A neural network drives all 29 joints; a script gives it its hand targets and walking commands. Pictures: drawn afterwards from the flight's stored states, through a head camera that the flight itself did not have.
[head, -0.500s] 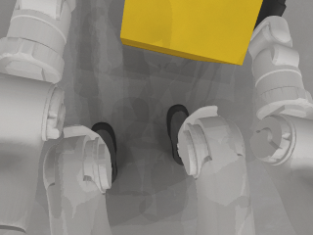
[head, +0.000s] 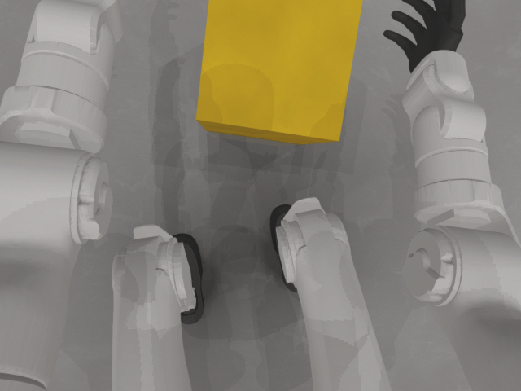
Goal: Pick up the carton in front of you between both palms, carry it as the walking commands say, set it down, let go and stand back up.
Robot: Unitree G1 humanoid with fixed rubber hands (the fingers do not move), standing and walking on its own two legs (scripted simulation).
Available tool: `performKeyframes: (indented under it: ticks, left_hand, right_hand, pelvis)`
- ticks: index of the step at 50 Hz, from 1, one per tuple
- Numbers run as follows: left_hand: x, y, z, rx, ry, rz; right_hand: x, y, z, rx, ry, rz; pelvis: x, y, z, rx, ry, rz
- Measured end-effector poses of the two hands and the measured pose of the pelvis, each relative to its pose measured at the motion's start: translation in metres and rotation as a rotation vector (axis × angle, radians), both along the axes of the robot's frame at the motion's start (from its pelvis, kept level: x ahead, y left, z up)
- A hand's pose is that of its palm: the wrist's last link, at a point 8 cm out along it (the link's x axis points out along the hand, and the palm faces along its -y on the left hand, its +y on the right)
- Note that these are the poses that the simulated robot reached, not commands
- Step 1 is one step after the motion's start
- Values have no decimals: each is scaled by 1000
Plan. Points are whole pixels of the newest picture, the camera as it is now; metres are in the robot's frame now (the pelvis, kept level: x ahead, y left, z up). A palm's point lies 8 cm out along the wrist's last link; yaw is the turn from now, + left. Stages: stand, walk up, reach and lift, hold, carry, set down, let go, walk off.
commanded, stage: set down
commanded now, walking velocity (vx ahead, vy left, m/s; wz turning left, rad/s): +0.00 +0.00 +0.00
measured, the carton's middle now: (268, 78) +0.52 -0.10 -0.33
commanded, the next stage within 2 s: let go in 0.60 s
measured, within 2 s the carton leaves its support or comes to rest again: neither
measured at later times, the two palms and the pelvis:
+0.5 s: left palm out of the picture +0.61 +0.10 +0.03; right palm out of the picture +0.48 -0.27 +0.04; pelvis +0.02 +0.01 +0.12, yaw +1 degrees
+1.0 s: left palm out of the picture +0.47 +0.14 +0.14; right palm out of the picture +0.41 -0.26 +0.16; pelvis +0.06 -0.01 +0.25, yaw +4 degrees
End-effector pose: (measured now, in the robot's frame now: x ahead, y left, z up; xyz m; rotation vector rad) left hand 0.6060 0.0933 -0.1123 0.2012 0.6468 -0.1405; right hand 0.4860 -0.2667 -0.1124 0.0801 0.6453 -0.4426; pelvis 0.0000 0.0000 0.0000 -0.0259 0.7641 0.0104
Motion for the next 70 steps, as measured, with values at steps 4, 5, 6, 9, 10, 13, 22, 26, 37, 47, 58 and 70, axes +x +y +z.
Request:
performKeyframes:
  ticks: [4,5,6,9,10,13,22,26,37,47,58,70]
  left_hand:
    - [3,3,24,-6,-4,-8]
    - [3,3,29,-7,-5,-11]
    - [4,4,34,-7,-6,-14]
    - [4,4,49,-8,-8,-22]
    - [4,4,54,-7,-8,-24]
    - [4,4,70,-6,-9,-28]
    - [3,6,127,-5,-4,-31]
    - [3,7,153,-7,0,-32]
    - [-12,14,206,0,11,0]
    - [-107,40,238,49,33,187]
    - [-176,61,292,60,43,237]
    - [-233,95,329,60,69,208]
  right_hand:
    - [2,1,24,-8,-2,-1]
    - [2,1,30,-10,-3,-1]
    - [2,0,36,-12,-3,-1]
    - [2,-1,53,-16,-5,-1]
    - [2,-1,59,-17,-5,-1]
    - [2,-3,77,-19,-7,1]
    - [-1,-6,134,-13,-11,3]
    - [-2,-7,159,-11,-13,4]
    - [-11,-1,210,-27,6,71]
    - [-60,12,251,-67,110,311]
    - [-124,6,309,-81,166,429]
    - [-186,26,358,-71,175,405]
  pelvis:
    - [3,1,17,-3,31,7]
    - [3,1,21,-4,37,9]
    - [4,1,26,-5,44,10]
    - [7,3,39,-8,61,13]
    - [8,3,44,-9,66,14]
    - [11,4,59,-10,75,16]
    - [20,6,108,-7,78,19]
    - [23,6,129,-4,72,21]
    - [33,2,183,9,45,25]
    - [53,-10,235,32,-93,39]
    - [83,-20,280,43,-321,34]
    - [118,-12,311,35,-522,15]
